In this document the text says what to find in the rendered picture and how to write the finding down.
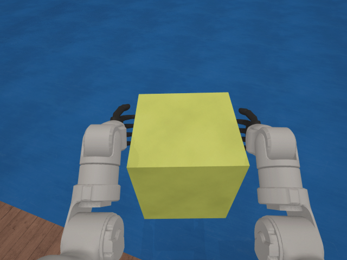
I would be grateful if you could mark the robot right upper arm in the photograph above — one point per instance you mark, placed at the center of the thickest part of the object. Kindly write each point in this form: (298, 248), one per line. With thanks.
(287, 238)

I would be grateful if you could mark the left robot forearm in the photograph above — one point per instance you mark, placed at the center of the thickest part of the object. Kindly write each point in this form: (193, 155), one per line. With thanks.
(99, 168)

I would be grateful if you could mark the robot left hand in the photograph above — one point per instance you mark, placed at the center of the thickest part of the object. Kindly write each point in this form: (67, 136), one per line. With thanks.
(117, 116)

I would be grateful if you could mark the robot right hand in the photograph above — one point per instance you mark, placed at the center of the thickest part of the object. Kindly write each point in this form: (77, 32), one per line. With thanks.
(253, 120)

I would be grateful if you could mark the robot left upper arm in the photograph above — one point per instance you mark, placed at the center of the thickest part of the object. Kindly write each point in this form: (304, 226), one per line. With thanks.
(92, 236)

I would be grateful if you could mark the right robot forearm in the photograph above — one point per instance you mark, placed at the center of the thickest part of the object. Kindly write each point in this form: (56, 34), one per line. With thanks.
(278, 166)

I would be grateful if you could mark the carton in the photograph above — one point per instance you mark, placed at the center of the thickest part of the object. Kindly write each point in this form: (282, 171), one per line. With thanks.
(187, 158)

